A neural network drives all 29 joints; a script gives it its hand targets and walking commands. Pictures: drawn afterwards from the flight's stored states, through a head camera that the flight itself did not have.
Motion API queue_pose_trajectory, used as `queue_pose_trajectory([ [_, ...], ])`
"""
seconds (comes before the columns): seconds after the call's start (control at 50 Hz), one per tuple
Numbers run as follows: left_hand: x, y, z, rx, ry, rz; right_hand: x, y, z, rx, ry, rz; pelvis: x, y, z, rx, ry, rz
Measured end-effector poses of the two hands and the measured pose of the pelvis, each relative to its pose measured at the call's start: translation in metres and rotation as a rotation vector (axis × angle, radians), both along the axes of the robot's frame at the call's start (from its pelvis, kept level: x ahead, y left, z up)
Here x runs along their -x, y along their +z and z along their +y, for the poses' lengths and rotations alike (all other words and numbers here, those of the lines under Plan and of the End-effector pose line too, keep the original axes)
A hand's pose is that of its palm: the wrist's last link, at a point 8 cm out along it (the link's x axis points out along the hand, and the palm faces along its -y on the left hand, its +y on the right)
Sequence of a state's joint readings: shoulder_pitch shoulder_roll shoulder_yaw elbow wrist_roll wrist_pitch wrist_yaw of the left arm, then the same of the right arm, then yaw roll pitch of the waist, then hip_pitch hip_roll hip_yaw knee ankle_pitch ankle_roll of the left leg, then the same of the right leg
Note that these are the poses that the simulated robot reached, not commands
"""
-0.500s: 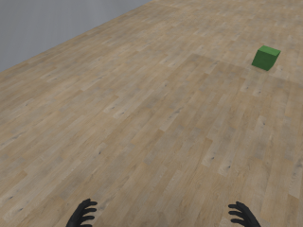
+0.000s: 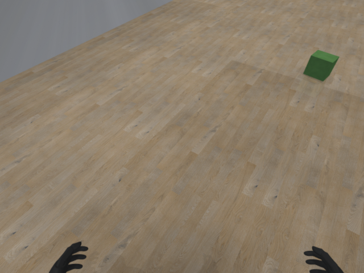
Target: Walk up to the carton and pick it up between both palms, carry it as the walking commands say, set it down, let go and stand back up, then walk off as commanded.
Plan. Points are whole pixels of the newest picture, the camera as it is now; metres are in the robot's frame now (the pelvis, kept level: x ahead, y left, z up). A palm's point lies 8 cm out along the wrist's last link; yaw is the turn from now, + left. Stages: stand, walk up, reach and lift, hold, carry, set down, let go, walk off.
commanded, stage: stand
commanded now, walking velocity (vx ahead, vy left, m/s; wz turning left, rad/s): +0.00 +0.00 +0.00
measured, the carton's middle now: (320, 65) +2.06 -1.26 -0.66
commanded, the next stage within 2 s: walk up in 1.12 s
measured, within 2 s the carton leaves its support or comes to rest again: neither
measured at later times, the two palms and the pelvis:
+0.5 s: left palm out of the picture +0.13 +0.30 -0.07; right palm out of the picture +0.13 -0.30 -0.07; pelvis +0.00 +0.00 +0.02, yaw +0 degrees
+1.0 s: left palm out of the picture +0.10 +0.31 -0.07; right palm out of the picture +0.10 -0.31 -0.07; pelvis +0.00 +0.00 +0.03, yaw +0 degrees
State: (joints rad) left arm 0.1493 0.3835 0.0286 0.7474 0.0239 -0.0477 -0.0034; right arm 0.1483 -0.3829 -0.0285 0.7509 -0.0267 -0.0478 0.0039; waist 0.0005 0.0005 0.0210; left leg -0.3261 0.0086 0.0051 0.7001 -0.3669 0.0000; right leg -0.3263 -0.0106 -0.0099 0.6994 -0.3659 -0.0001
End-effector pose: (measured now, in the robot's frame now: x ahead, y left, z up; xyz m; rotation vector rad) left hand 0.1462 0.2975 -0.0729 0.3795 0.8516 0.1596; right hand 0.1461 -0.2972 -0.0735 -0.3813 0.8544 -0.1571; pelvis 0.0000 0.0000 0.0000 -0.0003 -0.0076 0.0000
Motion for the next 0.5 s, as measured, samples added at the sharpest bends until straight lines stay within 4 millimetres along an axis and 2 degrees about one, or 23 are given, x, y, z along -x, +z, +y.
queue_pose_trajectory([
  [0.5, 0.021, 0.002, 0.006, 0.003, 0.041, 0.129, 0.019, 0.002, -0.006, -0.005, -0.040, 0.124, 0.001, 0.020, -0.001, -0.001, 0.001, -0.026],
])
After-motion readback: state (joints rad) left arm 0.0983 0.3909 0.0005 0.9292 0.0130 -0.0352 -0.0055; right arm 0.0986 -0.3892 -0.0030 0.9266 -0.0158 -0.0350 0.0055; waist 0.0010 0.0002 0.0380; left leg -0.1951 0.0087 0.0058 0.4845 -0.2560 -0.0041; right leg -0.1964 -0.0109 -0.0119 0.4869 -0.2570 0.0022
